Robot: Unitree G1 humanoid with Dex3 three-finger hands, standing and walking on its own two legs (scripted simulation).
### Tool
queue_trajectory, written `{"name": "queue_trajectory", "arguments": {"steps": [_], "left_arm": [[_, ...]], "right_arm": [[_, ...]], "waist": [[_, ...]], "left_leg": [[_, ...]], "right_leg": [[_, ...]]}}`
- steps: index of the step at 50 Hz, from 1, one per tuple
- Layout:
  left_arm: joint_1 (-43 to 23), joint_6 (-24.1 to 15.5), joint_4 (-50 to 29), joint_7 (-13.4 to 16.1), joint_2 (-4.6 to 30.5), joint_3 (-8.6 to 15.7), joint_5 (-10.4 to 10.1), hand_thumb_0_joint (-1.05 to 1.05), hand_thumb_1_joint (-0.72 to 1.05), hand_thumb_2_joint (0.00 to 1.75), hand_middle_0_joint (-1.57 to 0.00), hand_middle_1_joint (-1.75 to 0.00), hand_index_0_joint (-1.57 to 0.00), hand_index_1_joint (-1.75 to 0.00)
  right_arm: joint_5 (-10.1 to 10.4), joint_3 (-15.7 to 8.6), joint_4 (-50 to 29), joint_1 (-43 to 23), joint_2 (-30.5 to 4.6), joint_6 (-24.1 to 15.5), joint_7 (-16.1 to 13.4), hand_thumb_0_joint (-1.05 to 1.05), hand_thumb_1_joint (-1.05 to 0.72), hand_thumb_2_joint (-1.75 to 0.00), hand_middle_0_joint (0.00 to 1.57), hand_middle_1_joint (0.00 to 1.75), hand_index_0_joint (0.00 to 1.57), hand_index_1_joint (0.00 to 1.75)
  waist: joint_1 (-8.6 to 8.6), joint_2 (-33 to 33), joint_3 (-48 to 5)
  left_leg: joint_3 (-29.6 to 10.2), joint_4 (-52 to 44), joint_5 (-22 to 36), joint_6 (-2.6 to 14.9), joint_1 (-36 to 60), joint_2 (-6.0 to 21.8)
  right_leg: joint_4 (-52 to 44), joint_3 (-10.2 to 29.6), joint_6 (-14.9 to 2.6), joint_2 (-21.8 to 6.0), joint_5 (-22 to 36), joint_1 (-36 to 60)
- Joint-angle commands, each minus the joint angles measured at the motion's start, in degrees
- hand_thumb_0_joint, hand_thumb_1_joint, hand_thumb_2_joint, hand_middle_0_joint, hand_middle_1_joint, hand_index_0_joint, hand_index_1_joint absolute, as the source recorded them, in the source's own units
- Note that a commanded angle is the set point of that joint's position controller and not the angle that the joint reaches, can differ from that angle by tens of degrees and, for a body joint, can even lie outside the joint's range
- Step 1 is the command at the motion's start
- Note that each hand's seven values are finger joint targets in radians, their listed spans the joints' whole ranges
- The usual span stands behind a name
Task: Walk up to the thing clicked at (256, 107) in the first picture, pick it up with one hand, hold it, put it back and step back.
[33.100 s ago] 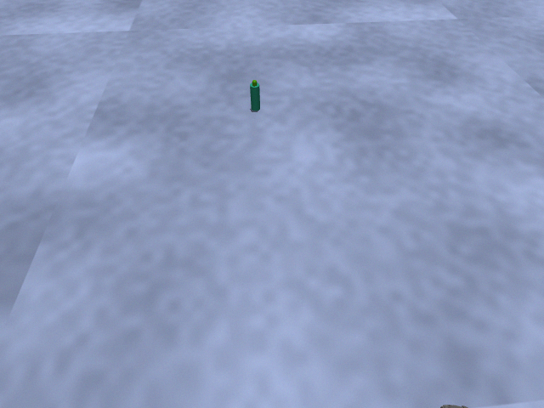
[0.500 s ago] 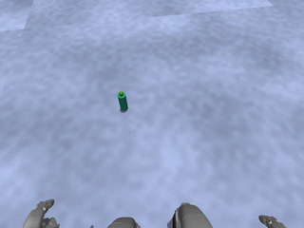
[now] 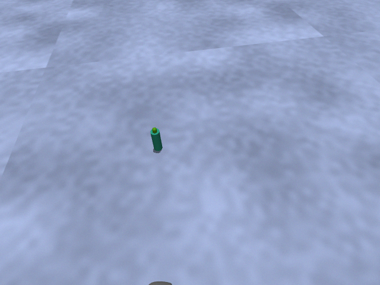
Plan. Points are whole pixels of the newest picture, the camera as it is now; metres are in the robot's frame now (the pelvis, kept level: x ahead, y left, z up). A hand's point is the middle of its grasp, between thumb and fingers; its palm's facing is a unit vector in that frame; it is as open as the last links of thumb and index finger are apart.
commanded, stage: step back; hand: left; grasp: from the side
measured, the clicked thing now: (156, 138) +1.05 +0.26 -0.67
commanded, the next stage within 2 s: stand in 0.74 s
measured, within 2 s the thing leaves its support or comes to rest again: neither
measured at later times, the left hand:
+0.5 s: hand out of the picture +0.11 +0.26 -0.14, palm faces +0.04 -0.93 -0.38, open 7.4 cm
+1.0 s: hand out of the picture +0.14 +0.26 -0.14, palm faces +0.01 -0.94 -0.34, open 7.4 cm
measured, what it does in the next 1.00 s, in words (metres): stands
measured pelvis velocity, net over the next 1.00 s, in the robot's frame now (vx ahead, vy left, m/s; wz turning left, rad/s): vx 0.05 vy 0.01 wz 0.02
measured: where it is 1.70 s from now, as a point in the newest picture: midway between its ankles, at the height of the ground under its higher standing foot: outside the picture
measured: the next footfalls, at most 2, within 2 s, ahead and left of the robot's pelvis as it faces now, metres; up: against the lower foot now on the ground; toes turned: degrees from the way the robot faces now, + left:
none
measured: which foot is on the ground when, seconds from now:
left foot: down 0.00-1.00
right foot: down 0.00-1.00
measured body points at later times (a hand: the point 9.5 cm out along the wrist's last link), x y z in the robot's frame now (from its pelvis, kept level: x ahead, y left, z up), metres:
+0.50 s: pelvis +0.03 +0.00 +0.00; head +0.04 -0.01 +0.45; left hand +0.11 +0.31 -0.11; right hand +0.10 -0.31 -0.13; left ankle +0.04 +0.12 -0.72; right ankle +0.04 -0.12 -0.73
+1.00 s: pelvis +0.05 +0.01 +0.02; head +0.06 +0.01 +0.47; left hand +0.14 +0.31 -0.11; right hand +0.18 -0.28 -0.11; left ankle +0.05 +0.13 -0.73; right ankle +0.04 -0.13 -0.73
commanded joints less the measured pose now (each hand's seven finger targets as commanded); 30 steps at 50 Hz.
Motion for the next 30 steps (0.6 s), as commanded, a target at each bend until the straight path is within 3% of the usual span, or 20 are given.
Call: {"name": "queue_trajectory", "arguments": {"steps": [1,2,3,4,5,7,10,13,15,16,17,18,19,23,25,26,27,28,29,30], "left_arm": [[-6.2,-0.7,-5.7,0.6,15.4,3.0,-0.3,0.0,0.9,0.9,-0.2,-0.3,-0.2,-0.3],[-4.6,-0.4,-5.5,0.5,13.1,2.0,-0.3,0.0,0.9,0.9,-0.2,-0.3,-0.2,-0.3],[-5.9,-0.5,-6.0,0.3,9.9,1.0,-1.3,0.0,0.9,0.9,-0.2,-0.3,-0.2,-0.3],[-7.8,-0.1,-5.3,0.8,13.1,2.1,-1.5,0.0,0.9,0.9,-0.2,-0.3,-0.2,-0.3],[-8.1,-0.3,-5.6,0.7,15.0,2.6,-1.1,0.0,0.9,0.9,-0.2,-0.3,-0.2,-0.3],[-5.8,-0.7,-4.9,0.5,13.7,2.3,-1.5,0.0,0.9,0.9,-0.2,-0.3,-0.2,-0.3],[-5.0,-1.0,-3.3,0.1,12.9,2.3,-1.4,0.0,0.9,0.9,-0.2,-0.3,-0.2,-0.3],[-3.3,-1.2,-1.7,0.3,12.1,2.5,-1.2,0.0,0.9,0.9,-0.2,-0.3,-0.2,-0.3],[-1.2,-1.6,-0.2,1.0,12.2,2.8,-0.9,0.0,0.9,0.9,-0.2,-0.3,-0.2,-0.3],[-0.2,-1.9,0.0,1.4,14.8,3.6,-0.3,0.0,0.9,0.9,-0.2,-0.3,-0.2,-0.3],[-0.9,-2.2,-0.5,1.6,19.5,4.2,-0.2,0.0,0.9,0.9,-0.2,-0.3,-0.2,-0.3],[-6.0,-2.3,-2.1,1.3,20.7,4.3,-0.2,0.0,0.9,0.9,-0.2,-0.3,-0.2,-0.3],[-8.3,-2.4,-3.2,1.3,18.6,3.9,-0.6,0.0,0.9,0.9,-0.2,-0.3,-0.2,-0.3],[-10.3,-2.4,-2.8,1.3,16.1,2.7,-0.8,0.0,0.9,0.9,-0.2,-0.3,-0.2,-0.3],[-10.2,-1.7,-2.7,1.1,15.1,2.1,-1.3,0.0,0.9,0.9,-0.2,-0.3,-0.2,-0.3],[-10.1,-1.6,-2.7,1.1,13.6,1.4,-1.7,0.0,0.9,0.9,-0.2,-0.3,-0.2,-0.3],[-9.1,-1.4,-3.2,1.2,11.8,0.7,-2.1,0.0,0.9,0.9,-0.2,-0.3,-0.2,-0.3],[-9.3,-1.1,-2.4,1.2,11.7,0.8,-3.0,0.0,0.9,0.9,-0.2,-0.3,-0.2,-0.3],[-9.7,-1.0,-1.4,1.4,12.2,1.0,-2.7,0.0,0.9,0.9,-0.2,-0.3,-0.2,-0.3],[-9.5,-1.3,-1.1,1.6,12.4,0.8,-2.2,0.0,0.9,0.9,-0.2,-0.3,-0.2,-0.3]], "right_arm": [[-0.5,-2.9,-3.5,-1.9,-8.4,-3.8,-0.8,0.0,-0.9,-0.9,0.2,0.3,0.2,0.3],[-0.9,-3.5,-2.8,-0.7,-9.0,-4.2,-1.1,0.0,-0.9,-0.9,0.2,0.3,0.2,0.3],[-1.2,-4.2,-2.8,0.1,-12.8,-4.5,-1.4,0.0,-0.9,-0.9,0.2,0.3,0.2,0.3],[-1.2,-4.7,-3.0,0.8,-16.2,-4.5,-1.2,0.0,-0.9,-0.9,0.2,0.3,0.2,0.3],[-1.0,-5.0,-3.3,0.5,-16.3,-4.7,-1.3,0.0,-0.9,-0.9,0.2,0.3,0.2,0.3],[-1.1,-4.1,-3.9,-1.3,-13.8,-5.1,-1.6,0.0,-0.9,-0.9,0.2,0.3,0.2,0.3],[-1.0,-4.1,-3.8,-2.1,-12.8,-4.8,-1.4,0.0,-0.9,-0.9,0.2,0.3,0.2,0.3],[-0.7,-3.8,-4.6,-4.3,-12.5,-3.7,-1.4,0.0,-0.9,-0.9,0.2,0.3,0.2,0.3],[0.3,-2.2,-5.2,-6.8,-8.9,-2.9,-1.4,0.0,-0.9,-0.9,0.2,0.3,0.2,0.3],[0.6,-1.3,-5.6,-6.0,-6.5,-2.9,-1.5,0.0,-0.9,-0.9,0.2,0.3,0.2,0.3],[0.5,-1.1,-5.3,-5.9,-5.3,-2.6,-1.9,0.0,-0.9,-0.9,0.2,0.3,0.2,0.3],[0.0,-2.4,-3.8,-4.6,-8.7,-2.5,-2.3,0.0,-0.9,-0.9,0.2,0.3,0.2,0.3],[0.1,-2.5,-2.7,-2.5,-9.8,-2.8,-2.2,0.0,-0.9,-0.9,0.2,0.3,0.2,0.3],[0.1,-1.9,-0.2,-1.0,-7.5,-3.7,-1.5,0.0,-0.9,-0.9,0.2,0.3,0.2,0.3],[-0.2,-2.0,1.1,-0.2,-6.7,-4.1,-1.7,0.0,-0.9,-0.9,0.2,0.3,0.2,0.3],[-0.5,-2.5,1.3,-0.7,-7.4,-4.2,-1.9,0.0,-0.9,-0.9,0.2,0.3,0.2,0.3],[-0.8,-2.7,0.7,-2.0,-9.6,-4.5,-2.2,0.0,-0.9,-0.9,0.2,0.3,0.2,0.3],[-0.1,-2.5,-0.2,-5.9,-12.0,-4.6,-2.1,0.0,-0.9,-0.9,0.2,0.3,0.2,0.3],[0.2,-2.4,0.0,-8.0,-12.2,-4.3,-1.8,0.0,-0.9,-0.9,0.2,0.3,0.2,0.3],[0.3,-2.0,0.4,-9.3,-11.2,-4.2,-1.8,0.0,-0.9,-0.9,0.2,0.3,0.2,0.3]], "waist": [[-1.5,-9.2,0.0],[-1.85,-5.1,-1.6],[-2.67,5.9,-2.6],[-3.61,6.1,-1.5],[-3.53,2.7,0.3],[-1.81,3.7,0.5],[-2.28,7.3,-1.3],[-0.9,7.0,-1.7],[1.7,2.9,-2.5],[2.44,-4.2,-2.7],[2.48,-12.1,-2.2],[0.9,-10.5,0.9],[-0.46,-7.6,1.6],[-1.46,-11.6,-1.4],[-2.74,-9.9,-3.4],[-2.63,-7.7,-4.6],[-1.84,-2.4,-6.6],[-0.29,0.7,-6.7],[-0.26,1.7,-5.5],[0.22,0.8,-6.2]], "left_leg": [[4.5,-18.4,5.0,0.59,8.5,-0.9],[-0.2,-20.5,6.6,1.22,15.7,1.2],[-19.0,-26.0,-3.9,5.77,17.4,12.3],[-28.6,-30.3,-18.2,11.62,10.0,19.2],[-29.0,-30.7,-17.1,13.67,7.8,20.0],[-21.7,-27.5,-4.9,11.97,11.6,16.6],[-14.3,-25.0,4.7,10.28,7.6,13.6],[-9.6,-21.9,4.6,8.47,-0.2,11.5],[-5.7,-15.5,4.2,4.56,-6.6,7.9],[-4.1,-7.9,3.1,2.31,-13.0,4.1],[-0.9,1.2,-4.0,1.07,-13.3,-1.4],[-1.1,7.1,-7.6,0.0,-8.0,1.5],[-1.8,7.3,-5.4,-0.02,-6.5,2.6],[3.1,-4.7,0.3,0.55,0.2,2.8],[5.4,-17.9,12.0,0.53,8.4,1.2],[2.5,-18.2,20.1,1.18,11.7,3.1],[-4.9,-18.9,28.6,3.17,13.7,9.4],[-10.2,-18.5,27.4,6.91,8.5,13.7],[-9.8,-18.5,25.8,8.13,4.8,14.7],[-7.1,-17.4,28.8,6.65,6.0,13.2]], "right_leg": [[-10.1,10.6,-6.72,-10.3,-5.4,-5.0],[-3.7,7.3,-5.15,-7.9,-2.9,-9.8],[5.2,1.7,-1.72,-1.6,-6.2,-17.6],[13.5,1.0,-1.01,-0.9,-13.0,-17.0],[17.3,3.6,-1.22,-1.7,-12.7,-16.3],[16.2,4.2,-1.23,-3.3,-9.7,-18.6],[9.3,0.9,-0.64,-2.4,-8.4,-11.0],[-1.2,-2.3,-0.53,0.0,-1.6,0.2],[-9.0,-1.5,-1.09,0.5,4.6,10.1],[-12.9,10.1,-2.93,-5.9,-0.4,14.0],[-20.6,25.5,-8.17,-17.4,-13.9,7.9],[-20.6,29.1,-12.86,-23.0,-16.2,-1.8],[-18.8,25.8,-13.09,-21.4,-10.8,-2.6],[-12.5,10.9,-8.45,-14.2,9.9,-1.3],[-5.8,5.8,-5.83,-11.4,22.0,-1.7],[-2.9,4.1,-3.61,-9.8,24.8,-2.6],[0.5,1.9,-1.41,-6.6,22.2,-4.4],[0.2,0.4,0.11,-2.9,8.1,-2.1],[-1.9,0.5,-0.11,-2.7,2.9,1.7],[-5.1,1.0,-0.6,-4.0,7.2,3.4]]}}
